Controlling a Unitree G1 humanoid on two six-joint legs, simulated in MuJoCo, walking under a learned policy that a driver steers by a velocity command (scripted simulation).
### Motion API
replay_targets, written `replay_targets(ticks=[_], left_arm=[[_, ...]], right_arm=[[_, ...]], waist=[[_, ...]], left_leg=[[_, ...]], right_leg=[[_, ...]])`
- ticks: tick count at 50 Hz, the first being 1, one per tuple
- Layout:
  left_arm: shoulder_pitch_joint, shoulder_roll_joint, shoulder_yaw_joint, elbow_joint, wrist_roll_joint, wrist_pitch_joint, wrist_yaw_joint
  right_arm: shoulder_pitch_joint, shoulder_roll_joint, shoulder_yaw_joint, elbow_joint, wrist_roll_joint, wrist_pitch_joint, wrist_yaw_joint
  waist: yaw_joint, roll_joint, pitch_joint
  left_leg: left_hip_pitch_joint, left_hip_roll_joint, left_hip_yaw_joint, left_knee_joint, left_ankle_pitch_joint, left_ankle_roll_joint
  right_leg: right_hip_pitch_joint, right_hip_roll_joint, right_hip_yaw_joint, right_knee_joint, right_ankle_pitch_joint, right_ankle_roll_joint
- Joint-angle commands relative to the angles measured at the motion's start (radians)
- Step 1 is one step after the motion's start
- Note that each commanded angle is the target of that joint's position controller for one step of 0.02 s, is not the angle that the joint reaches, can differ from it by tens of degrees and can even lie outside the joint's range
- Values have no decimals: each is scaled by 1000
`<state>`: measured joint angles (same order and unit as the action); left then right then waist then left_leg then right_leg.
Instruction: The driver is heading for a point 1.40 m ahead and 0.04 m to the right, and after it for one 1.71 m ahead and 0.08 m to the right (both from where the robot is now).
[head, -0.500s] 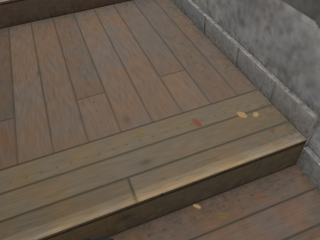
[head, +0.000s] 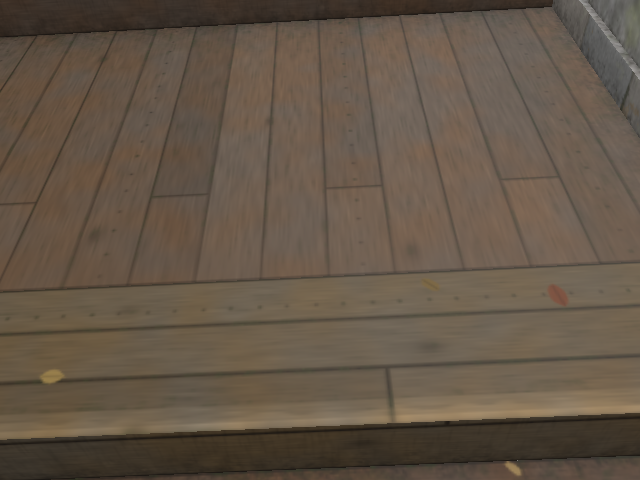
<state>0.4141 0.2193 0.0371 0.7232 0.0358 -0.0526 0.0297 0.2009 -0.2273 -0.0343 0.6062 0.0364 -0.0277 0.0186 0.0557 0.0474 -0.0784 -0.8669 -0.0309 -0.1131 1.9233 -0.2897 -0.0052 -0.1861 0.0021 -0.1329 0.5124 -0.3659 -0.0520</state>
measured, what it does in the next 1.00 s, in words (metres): climbs: left foot 0.16 m higher, then right foot 0.16 m higher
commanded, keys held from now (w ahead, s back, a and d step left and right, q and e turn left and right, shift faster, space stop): w+q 0.30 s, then w+e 0.70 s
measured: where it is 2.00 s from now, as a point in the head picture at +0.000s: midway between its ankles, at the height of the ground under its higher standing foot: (344, 215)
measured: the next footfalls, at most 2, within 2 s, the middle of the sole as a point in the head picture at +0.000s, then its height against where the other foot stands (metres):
left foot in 0.32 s outside the picture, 0.16 m higher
right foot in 0.90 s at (319, 355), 0.16 m higher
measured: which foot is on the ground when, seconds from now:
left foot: up 0.00-0.30, down 0.32-0.92, up 0.94-1.00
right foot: down 0.00-0.32, up 0.34-0.88, down 0.90-1.00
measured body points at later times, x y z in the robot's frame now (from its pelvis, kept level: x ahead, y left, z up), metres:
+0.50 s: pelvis +0.25 +0.12 +0.13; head +0.23 +0.13 +0.58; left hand +0.32 +0.39 +0.02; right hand +0.37 -0.11 +0.00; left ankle +0.27 +0.19 -0.57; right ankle +0.20 -0.07 -0.35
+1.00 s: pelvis +0.55 +0.13 +0.24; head +0.54 +0.16 +0.69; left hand +0.75 +0.35 +0.15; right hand +0.54 -0.11 +0.11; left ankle +0.37 +0.26 -0.31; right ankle +0.62 +0.09 -0.41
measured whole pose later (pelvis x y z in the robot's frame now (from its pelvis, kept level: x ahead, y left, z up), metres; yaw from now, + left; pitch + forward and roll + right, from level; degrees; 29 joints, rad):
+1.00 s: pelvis +0.55 +0.13 +0.24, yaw -2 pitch +2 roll -2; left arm 0.09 0.23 0.00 0.71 0.03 -0.03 -0.05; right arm 0.43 -0.20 0.01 0.95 -0.01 -0.11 0.03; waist 0.00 -0.02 -0.07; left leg -0.39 -0.01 -0.08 1.51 -0.10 0.08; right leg -0.68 0.11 -0.18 1.04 -0.42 -0.17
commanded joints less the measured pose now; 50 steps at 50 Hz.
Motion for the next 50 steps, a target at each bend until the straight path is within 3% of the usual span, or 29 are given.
replay_targets(ticks=[1,5,9,10,11,12,13,14,15,16,17,18,19,21,22,24,27,30,34,37,39,41,42,44,45,46,47,48,50], left_arm=[[99,26,-7,44,1,-12,-7],[111,10,-23,117,10,-8,-7],[131,43,-28,161,-15,0,33],[132,122,-6,169,-37,4,47],[177,119,-3,194,-57,13,51],[94,127,-6,191,-64,17,38],[136,158,-12,209,-49,2,31],[139,256,5,215,-42,-4,30],[89,299,14,180,-33,5,22],[80,270,12,144,-28,-6,14],[110,97,-25,83,-12,-35,-19],[116,128,0,164,-27,-76,-67],[19,94,21,112,-80,-73,-83],[-221,-20,-19,-12,-69,-66,-60],[-173,-46,-31,-7,-66,-62,-60],[-105,-106,-62,7,-80,-54,-80],[-95,-140,-92,14,-80,-20,-85],[-164,-142,-98,-10,-52,11,-68],[-439,-169,-130,-125,-58,13,-55],[-582,-164,-152,-187,-82,8,-72],[-663,-152,-150,-206,-72,16,-89],[-637,-162,-154,-213,-65,-4,-118],[-655,-132,-138,-240,-57,-17,-131],[-410,-5,-72,-157,-48,1,-129],[-219,84,-32,-104,-40,15,-136],[-69,207,12,-71,-10,29,-120],[-49,229,21,-42,-3,56,-73],[-42,117,-15,-1,19,51,-54],[-145,-57,-57,49,-13,12,-82]], right_arm=[[-160,82,50,-109,9,-22,14],[-241,129,90,-149,-12,-12,6],[-366,115,112,-248,-16,-2,1],[-395,145,141,-280,-14,-5,24],[-468,126,138,-302,-18,-9,34],[-422,118,126,-273,-22,-15,44],[-400,64,99,-258,-33,-28,40],[-236,24,68,-223,-21,-27,38],[-35,-84,15,-172,-9,-21,40],[90,-167,-22,-121,-6,-9,43],[194,-270,-52,-50,-16,2,27],[283,-210,-35,-6,-62,18,-7],[227,-145,-13,32,-66,9,-2],[140,13,20,135,-54,-32,29],[101,89,37,176,-68,-52,30],[171,133,44,273,-74,-57,33],[109,134,54,291,-81,-46,38],[133,103,79,338,-101,-61,29],[321,67,89,414,-68,-43,4],[443,1,73,439,-63,-40,-61],[504,8,66,474,-48,-27,-86],[403,-46,61,443,-8,-29,-88],[423,-51,72,463,-29,-27,-83],[389,-187,39,434,-46,-32,-87],[258,-235,23,363,-54,-39,-76],[262,-147,38,288,-58,-81,-50],[170,-75,42,272,-69,-122,-2],[198,-54,16,248,-43,-145,43],[-11,18,43,87,-53,-137,43]], waist=[[22,-92,192],[9,-112,228],[-2,-120,238],[-13,-163,206],[25,-121,200],[-23,-121,171],[-43,-158,70],[-143,-312,-58],[-250,-383,-169],[-293,-356,-237],[-195,159,-356],[-219,133,-515],[-169,39,-328],[-95,-112,33],[-40,-69,73],[-11,-10,83],[59,-58,123],[53,22,120],[-68,12,174],[-129,93,140],[-153,26,105],[-87,23,75],[-45,81,17],[84,230,-127],[197,253,-208],[190,-37,-362],[146,-287,-395],[64,-212,-321],[-58,26,64]], left_leg=[[-569,37,-35,304,-13,11],[-623,54,4,295,87,5],[-579,136,116,-4,132,-4],[-397,196,176,-232,28,27],[-275,185,230,-371,-25,46],[-41,139,316,-530,-69,101],[188,9,437,-531,-108,134],[355,-45,426,-606,-137,169],[484,-107,355,-814,-137,214],[754,-69,98,-979,-55,254],[1064,229,-583,-1322,-177,417],[1036,343,-920,-1605,-280,380],[866,355,-833,-1651,-401,303],[502,298,-453,-1543,-329,199],[442,248,-287,-1522,-205,178],[531,238,-167,-1547,6,140],[441,215,89,-1511,76,29],[325,185,192,-1550,130,21],[517,223,150,-1596,219,-10],[697,294,109,-1754,363,33],[874,286,157,-1803,480,39],[874,307,260,-1795,1053,33],[803,290,307,-1704,1677,39],[994,360,245,-1427,2142,90],[903,328,241,-1191,2041,93],[509,166,198,-844,1491,81],[293,-102,61,-375,226,51],[176,-54,-127,-68,167,86],[-30,-11,-47,75,119,146]], right_leg=[[206,-318,311,-254,-54,-131],[79,-320,176,-277,67,-96],[29,-295,95,-398,53,-80],[-9,-328,57,-566,110,-107],[27,-328,26,-606,175,-110],[21,-306,-68,-555,605,-96],[46,-285,-105,-396,1420,-124],[150,-344,-86,-221,1953,-133],[260,-309,-71,2,2070,-107],[96,-288,4,223,1796,-79],[-337,-54,65,664,586,6],[-346,37,332,1058,214,5],[-447,31,383,1272,206,3],[-619,-6,350,1358,263,-71],[-632,-24,385,1376,306,-98],[-800,22,415,1591,302,-139],[-994,10,389,1531,433,-110],[-1024,30,251,1587,582,-61],[-1279,17,197,1507,485,-46],[-1314,-36,76,1311,316,-11],[-1269,-67,7,1203,232,-19],[-941,-58,-105,891,79,-73],[-671,35,-223,819,20,-111],[-458,124,-156,631,-127,-171],[-214,85,66,481,-48,-224],[181,-91,595,259,-221,-349],[277,-230,1109,-198,-281,-438],[193,-256,1164,-287,-320,-351],[-181,-168,798,-169,-122,-239]])
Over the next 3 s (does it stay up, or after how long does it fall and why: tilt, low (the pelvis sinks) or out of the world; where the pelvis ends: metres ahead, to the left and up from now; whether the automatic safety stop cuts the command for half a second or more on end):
stays up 1.35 -0.06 0.31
